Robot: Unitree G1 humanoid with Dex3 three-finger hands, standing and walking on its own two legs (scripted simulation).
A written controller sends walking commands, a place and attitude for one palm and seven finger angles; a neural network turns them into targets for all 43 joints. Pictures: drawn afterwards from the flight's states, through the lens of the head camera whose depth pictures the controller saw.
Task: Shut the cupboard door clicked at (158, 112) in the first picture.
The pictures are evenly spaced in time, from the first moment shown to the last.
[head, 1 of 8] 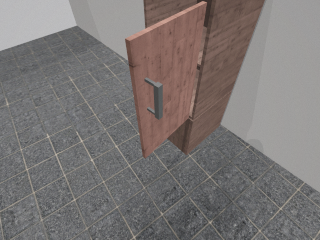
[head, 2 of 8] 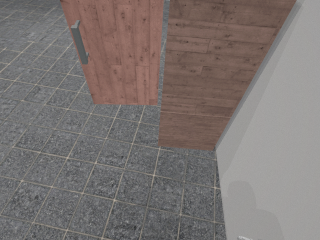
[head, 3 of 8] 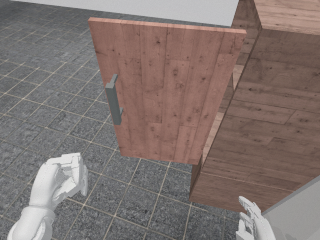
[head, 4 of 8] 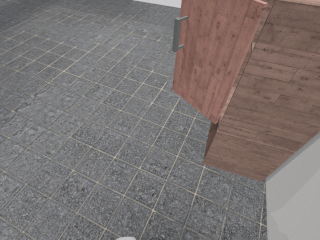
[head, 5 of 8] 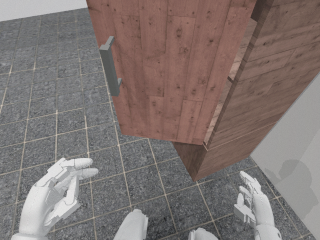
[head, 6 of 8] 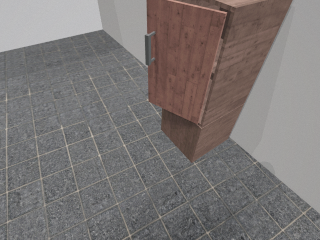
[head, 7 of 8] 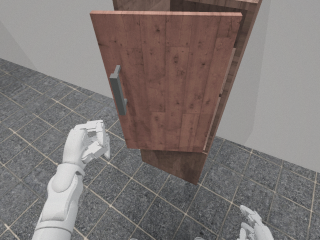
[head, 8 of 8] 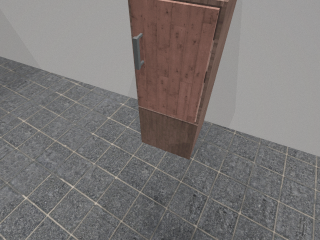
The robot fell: no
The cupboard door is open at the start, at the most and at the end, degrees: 95 95 0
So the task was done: yes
